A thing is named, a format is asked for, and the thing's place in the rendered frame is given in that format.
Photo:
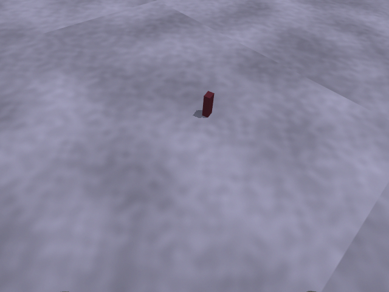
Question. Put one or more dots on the carton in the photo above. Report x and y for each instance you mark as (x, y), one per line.
(208, 104)

